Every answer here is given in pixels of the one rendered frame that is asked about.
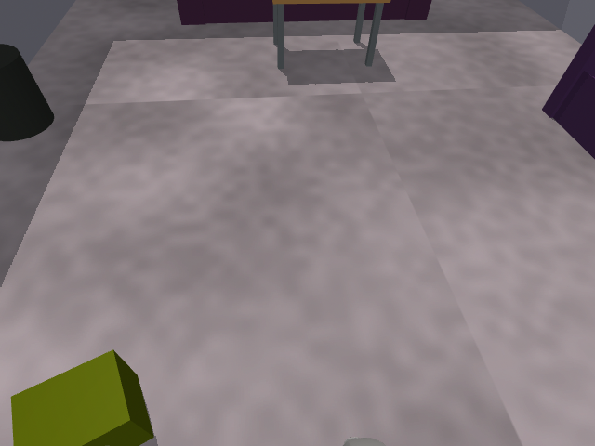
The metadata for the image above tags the armchair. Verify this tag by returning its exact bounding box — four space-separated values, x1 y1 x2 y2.
542 24 595 159

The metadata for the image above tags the sofa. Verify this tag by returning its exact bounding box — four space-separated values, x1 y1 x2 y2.
177 0 432 25

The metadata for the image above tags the coffee table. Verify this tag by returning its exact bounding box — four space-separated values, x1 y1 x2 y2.
272 0 390 69

